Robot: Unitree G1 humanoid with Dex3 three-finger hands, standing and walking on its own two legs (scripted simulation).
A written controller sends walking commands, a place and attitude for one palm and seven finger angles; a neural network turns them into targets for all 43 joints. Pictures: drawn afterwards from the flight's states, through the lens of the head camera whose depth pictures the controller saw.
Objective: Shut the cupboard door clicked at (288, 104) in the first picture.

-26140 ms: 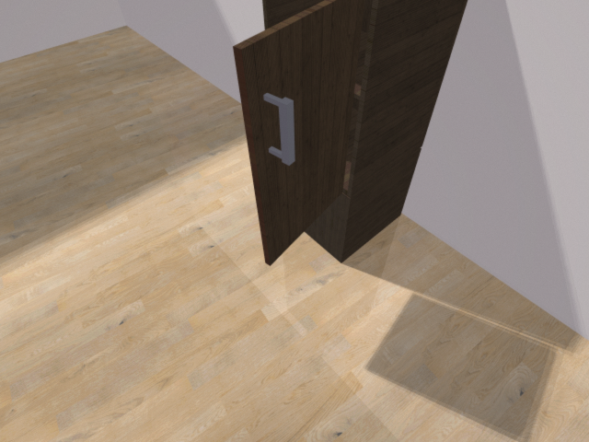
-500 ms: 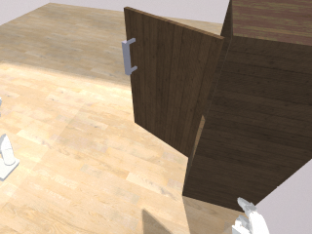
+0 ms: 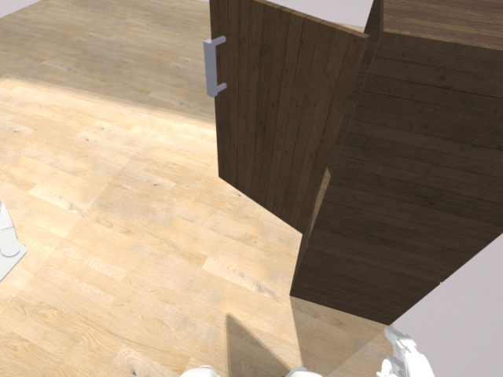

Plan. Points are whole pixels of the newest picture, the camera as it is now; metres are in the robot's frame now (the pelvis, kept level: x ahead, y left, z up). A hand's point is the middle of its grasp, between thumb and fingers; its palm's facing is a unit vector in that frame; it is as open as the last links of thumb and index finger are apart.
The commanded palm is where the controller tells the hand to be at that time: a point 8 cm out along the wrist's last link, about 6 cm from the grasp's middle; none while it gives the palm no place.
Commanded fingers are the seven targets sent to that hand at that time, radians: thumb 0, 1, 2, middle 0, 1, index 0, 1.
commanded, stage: step back with the hand held close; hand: left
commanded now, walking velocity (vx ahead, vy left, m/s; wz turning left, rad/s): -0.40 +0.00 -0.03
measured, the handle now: (216, 67) +0.75 +0.12 +0.11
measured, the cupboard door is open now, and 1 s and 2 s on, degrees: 66 66 66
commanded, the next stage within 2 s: stop stepping back and stand still in 0.40 s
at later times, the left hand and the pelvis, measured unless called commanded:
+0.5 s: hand (5, 322) +0.14 +0.22 +0.20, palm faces +0.27 -0.84 -0.46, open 7.4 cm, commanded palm +0.07 +0.29 +0.20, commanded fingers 0.00 0.90 0.90 -0.20 -0.30 -0.20 -0.30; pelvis -0.08 +0.00 +0.02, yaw -3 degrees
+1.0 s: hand out of the picture +0.07 +0.28 +0.19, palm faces +0.34 -0.83 -0.44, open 7.4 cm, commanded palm +0.02 +0.32 +0.20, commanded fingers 0.00 0.90 0.90 -0.20 -0.30 -0.20 -0.30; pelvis -0.14 +0.03 +0.03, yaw -4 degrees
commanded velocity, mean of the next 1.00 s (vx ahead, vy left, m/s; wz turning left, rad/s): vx -0.13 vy -0.02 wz -0.02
